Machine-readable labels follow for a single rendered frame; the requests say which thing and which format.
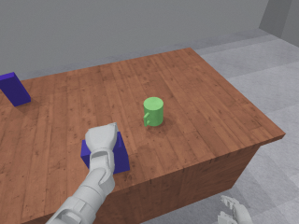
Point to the robot left forearm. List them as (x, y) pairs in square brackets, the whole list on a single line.
[(82, 206)]

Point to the robot left hand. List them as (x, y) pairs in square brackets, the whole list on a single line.
[(102, 137)]

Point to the sponge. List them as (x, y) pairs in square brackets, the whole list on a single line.
[(121, 158)]

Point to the table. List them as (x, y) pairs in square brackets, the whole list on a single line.
[(209, 134)]

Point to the robot right hand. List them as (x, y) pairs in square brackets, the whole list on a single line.
[(239, 212)]

